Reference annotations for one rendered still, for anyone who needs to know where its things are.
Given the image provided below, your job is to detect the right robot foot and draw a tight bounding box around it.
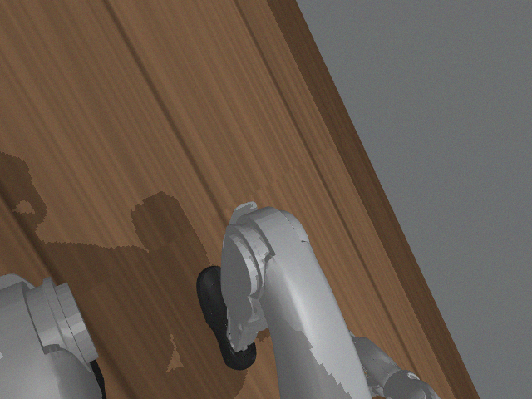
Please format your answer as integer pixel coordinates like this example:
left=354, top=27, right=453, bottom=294
left=196, top=266, right=256, bottom=370

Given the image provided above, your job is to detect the left robot foot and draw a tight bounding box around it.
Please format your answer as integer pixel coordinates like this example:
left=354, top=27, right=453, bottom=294
left=90, top=359, right=106, bottom=399

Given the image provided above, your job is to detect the right robot arm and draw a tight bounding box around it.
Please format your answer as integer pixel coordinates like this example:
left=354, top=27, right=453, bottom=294
left=383, top=370, right=440, bottom=399

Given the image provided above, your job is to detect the right robot hand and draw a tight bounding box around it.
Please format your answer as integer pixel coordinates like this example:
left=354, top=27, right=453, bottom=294
left=348, top=330, right=401, bottom=397

